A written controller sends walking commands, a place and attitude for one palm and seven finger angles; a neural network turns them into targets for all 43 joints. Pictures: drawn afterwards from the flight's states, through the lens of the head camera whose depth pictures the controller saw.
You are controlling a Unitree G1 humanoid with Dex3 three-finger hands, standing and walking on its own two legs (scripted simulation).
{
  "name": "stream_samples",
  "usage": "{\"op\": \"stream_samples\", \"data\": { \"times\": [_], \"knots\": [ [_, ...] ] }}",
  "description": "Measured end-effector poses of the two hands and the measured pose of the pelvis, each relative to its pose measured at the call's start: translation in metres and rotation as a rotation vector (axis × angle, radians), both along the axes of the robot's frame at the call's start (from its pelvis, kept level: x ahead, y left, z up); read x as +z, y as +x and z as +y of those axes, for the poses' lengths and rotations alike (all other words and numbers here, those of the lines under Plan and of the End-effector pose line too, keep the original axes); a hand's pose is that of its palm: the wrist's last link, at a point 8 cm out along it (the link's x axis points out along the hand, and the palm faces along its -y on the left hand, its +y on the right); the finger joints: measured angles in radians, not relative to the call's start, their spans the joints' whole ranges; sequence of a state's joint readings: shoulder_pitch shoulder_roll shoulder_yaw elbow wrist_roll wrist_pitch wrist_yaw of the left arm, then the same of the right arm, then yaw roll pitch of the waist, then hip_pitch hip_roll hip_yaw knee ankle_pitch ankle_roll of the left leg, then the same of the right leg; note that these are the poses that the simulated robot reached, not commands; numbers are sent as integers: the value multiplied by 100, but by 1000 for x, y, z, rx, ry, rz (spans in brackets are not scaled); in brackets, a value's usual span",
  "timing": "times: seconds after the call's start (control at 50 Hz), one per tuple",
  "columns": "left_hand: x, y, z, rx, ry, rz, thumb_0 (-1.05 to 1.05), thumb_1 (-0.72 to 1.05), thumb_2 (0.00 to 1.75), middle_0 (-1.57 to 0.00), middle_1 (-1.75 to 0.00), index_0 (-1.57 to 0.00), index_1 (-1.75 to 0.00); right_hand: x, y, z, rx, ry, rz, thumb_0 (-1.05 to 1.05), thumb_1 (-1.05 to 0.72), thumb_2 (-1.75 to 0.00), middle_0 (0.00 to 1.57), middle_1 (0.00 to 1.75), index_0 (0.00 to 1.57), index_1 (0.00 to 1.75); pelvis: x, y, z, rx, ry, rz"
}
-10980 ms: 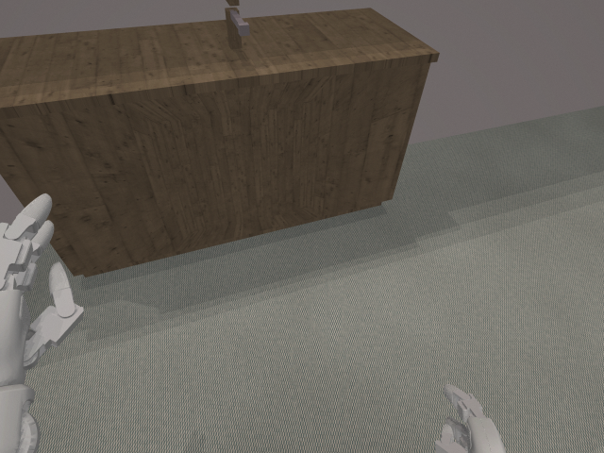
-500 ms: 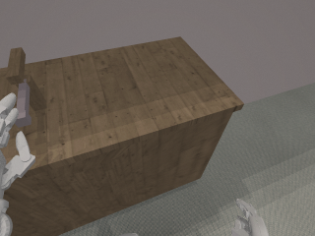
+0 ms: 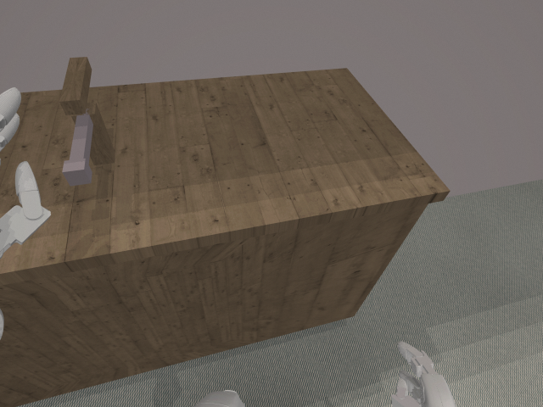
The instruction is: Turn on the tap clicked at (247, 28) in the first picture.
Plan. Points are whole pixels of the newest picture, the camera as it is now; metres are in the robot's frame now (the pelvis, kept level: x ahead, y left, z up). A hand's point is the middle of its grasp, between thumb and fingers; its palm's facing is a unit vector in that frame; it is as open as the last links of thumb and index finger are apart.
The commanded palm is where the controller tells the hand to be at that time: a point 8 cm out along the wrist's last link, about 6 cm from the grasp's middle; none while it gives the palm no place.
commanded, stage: come to a stop and stand still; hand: left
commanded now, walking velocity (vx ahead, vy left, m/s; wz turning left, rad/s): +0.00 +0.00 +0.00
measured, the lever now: (77, 172) +0.37 +0.34 +0.12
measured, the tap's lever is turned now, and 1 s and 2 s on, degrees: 0 0 0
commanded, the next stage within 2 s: look again from close up in 1.26 s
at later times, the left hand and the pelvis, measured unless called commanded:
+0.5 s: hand (42, 199) +0.26 +0.29 +0.20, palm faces +0.40 -0.85 -0.33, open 7.4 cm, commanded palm +0.21 +0.32 +0.19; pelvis +0.03 +0.05 +0.02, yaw -3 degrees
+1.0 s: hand (111, 184) +0.30 +0.24 +0.18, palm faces +0.37 -0.86 -0.36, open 7.4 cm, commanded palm +0.25 +0.28 +0.19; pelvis +0.08 +0.00 +0.02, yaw -2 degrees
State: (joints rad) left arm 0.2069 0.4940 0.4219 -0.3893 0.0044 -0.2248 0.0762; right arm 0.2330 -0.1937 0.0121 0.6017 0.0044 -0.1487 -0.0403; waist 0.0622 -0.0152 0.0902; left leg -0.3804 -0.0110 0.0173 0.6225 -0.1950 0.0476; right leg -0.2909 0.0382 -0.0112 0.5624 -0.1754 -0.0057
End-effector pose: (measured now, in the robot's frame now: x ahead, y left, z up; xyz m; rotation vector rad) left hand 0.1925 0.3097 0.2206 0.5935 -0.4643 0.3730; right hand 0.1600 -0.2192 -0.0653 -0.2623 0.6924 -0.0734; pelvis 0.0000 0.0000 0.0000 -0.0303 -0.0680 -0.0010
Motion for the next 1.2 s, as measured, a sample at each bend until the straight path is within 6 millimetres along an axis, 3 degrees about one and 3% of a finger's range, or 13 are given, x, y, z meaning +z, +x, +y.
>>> {"op": "stream_samples", "data": {
  "times": [0.06, 0.18, 0.24, 0.36, 0.5, 0.66, 1.0, 1.2],
  "knots": [
    [7, 7, 21, 8, -65, -81, 2, 89, 89, -21, -30, -21, -31, 3, -3, 8, 6, 22, -4, 2, -90, -90, 20, 30, 21, 30, 2, 3, 8, -15, -18, -10],
    [-33, 13, 0, -116, -189, 75, 2, 90, 90, -20, -30, -20, -30, 19, -7, 25, -60, 36, -56, 2, -90, -90, 21, 30, 21, 30, 10, 15, 33, -52, -7, 7],
    [-43, 16, 4, -136, -168, 123, 2, 89, 89, -21, -30, -21, -31, 21, -5, 35, -66, 28, -57, 2, -90, -90, 21, 30, 21, 30, 10, 17, 38, -51, -3, 5],
    [-23, 19, 27, -72, -140, 44, 2, 89, 89, -21, -30, -21, -31, 23, 8, 53, -23, 39, -53, 2, -90, -90, 21, 30, 21, 30, 12, 23, 45, -47, -11, 6],
    [-15, 26, 23, -54, -157, 31, 2, 89, 89, -21, -30, -21, -31, 23, 27, 61, -5, 73, -59, 2, -90, -90, 21, 30, 21, 30, 16, 35, 48, -45, -8, 19],
    [-29, 41, 14, -30, -172, 111, 2, 89, 89, -21, -30, -21, -31, 22, 47, 48, -12, 68, -48, 2, -90, -90, 21, 30, 21, 30, 16, 51, 37, -37, 5, 21],
    [-25, 71, -27, -42, -173, 129, 2, 89, 89, -21, -30, -21, -31, 23, 86, -7, -51, 32, -40, 2, -90, -90, 20, 30, 21, 30, 18, 82, 0, -28, 6, 49],
    [-24, 71, -37, -28, -182, 150, 2, 89, 89, -21, -30, -21, -31, 23, 94, -17, -59, 35, -40, 2, -90, -90, 20, 30, 20, 30, 18, 86, -8, -28, 10, 48]
  ]
}}
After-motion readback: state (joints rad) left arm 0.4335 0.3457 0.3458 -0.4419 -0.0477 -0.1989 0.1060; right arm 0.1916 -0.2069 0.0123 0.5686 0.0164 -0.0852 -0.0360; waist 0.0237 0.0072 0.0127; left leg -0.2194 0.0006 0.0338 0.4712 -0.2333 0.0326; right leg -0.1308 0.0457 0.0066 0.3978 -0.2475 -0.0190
